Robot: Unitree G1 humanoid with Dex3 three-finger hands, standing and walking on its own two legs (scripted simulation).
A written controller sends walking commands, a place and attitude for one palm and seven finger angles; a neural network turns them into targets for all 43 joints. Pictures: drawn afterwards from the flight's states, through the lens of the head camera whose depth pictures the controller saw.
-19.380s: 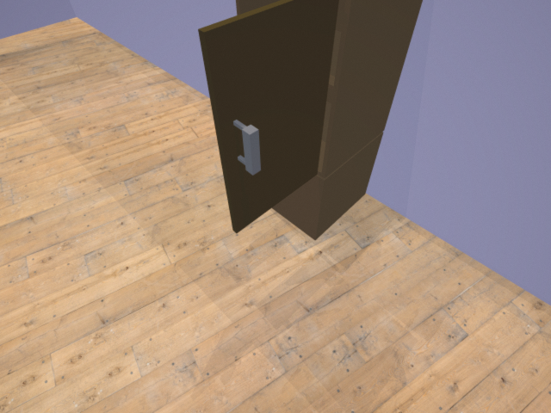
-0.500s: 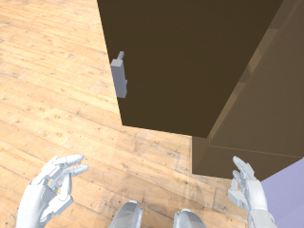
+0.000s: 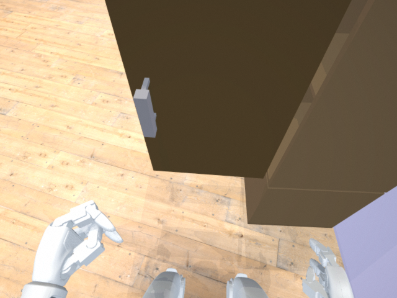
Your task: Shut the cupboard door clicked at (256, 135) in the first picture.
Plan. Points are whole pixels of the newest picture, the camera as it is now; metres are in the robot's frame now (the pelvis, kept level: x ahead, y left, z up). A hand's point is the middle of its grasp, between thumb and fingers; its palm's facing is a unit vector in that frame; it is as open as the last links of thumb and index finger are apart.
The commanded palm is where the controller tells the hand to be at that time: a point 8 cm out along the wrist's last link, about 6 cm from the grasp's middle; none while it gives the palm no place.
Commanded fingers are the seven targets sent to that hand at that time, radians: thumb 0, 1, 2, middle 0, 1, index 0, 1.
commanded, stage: raise the hand and make a fist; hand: left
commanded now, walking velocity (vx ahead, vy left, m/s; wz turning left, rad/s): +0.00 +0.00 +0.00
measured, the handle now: (148, 108) +0.49 +0.15 +0.08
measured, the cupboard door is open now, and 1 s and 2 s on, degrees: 88 88 88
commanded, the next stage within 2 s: bring the fist close to the handle in 0.88 s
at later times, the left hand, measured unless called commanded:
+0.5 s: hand (89, 223) +0.23 +0.20 +0.09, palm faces -0.02 -1.00 -0.04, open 3.1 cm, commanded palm +0.20 +0.25 +0.08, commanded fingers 0.00 0.90 0.90 -1.30 -1.50 -1.30 -1.50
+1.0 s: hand (95, 224) +0.23 +0.19 +0.08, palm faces -0.02 -1.00 -0.03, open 3.1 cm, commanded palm +0.21 +0.24 +0.08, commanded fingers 0.00 0.90 0.90 -1.30 -1.50 -1.30 -1.50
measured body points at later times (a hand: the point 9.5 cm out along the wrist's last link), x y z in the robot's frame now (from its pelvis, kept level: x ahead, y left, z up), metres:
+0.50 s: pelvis +0.01 +0.01 +0.02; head +0.06 +0.01 +0.47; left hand +0.22 +0.25 +0.09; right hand +0.19 -0.22 -0.05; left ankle +0.02 +0.10 -0.64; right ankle +0.03 -0.10 -0.64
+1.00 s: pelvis +0.01 +0.00 +0.02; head +0.05 +0.00 +0.47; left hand +0.22 +0.24 +0.09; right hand +0.19 -0.23 -0.05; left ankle +0.02 +0.10 -0.64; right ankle +0.03 -0.10 -0.64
